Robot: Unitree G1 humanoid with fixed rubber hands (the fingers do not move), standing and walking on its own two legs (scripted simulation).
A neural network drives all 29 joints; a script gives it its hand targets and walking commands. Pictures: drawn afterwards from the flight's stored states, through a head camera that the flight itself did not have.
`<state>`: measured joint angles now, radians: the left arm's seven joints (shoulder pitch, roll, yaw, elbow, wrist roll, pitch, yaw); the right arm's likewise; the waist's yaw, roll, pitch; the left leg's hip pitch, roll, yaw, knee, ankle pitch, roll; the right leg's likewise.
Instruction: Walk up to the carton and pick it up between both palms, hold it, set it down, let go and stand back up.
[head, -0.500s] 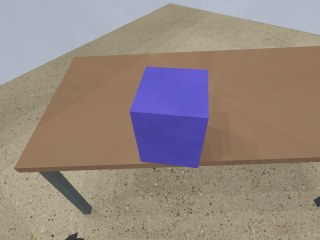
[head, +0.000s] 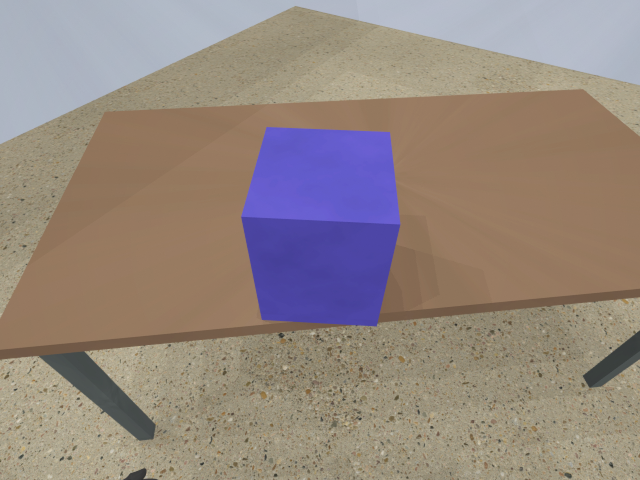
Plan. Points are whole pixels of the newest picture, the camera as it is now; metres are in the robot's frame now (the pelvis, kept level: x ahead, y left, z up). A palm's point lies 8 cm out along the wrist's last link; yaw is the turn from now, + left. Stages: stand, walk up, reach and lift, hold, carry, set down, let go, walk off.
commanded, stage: walk up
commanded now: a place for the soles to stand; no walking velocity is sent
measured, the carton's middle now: (323, 229) +0.51 +0.00 +0.01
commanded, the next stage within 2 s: none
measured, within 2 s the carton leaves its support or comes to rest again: neither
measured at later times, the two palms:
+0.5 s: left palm out of the picture +0.12 +0.24 -0.10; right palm out of the picture +0.03 -0.27 -0.11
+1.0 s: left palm (140, 479) +0.17 +0.24 -0.11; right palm out of the picture +0.05 -0.26 -0.10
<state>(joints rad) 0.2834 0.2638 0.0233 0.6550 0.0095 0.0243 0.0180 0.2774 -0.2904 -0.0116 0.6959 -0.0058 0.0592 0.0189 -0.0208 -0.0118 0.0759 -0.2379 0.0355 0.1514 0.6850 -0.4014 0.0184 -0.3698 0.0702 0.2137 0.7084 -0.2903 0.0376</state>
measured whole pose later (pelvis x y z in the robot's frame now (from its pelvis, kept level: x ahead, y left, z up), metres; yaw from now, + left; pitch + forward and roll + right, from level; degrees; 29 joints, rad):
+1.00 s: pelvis +0.04 +0.01 +0.01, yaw -6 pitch -2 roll -1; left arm 0.22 0.23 0.02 0.78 0.02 0.02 0.00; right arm 0.39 -0.27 -0.01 0.74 0.00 0.01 -0.01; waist -0.01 0.00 0.06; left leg -0.13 0.04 0.15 0.62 -0.45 0.02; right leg -0.29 0.07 0.14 0.65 -0.30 0.01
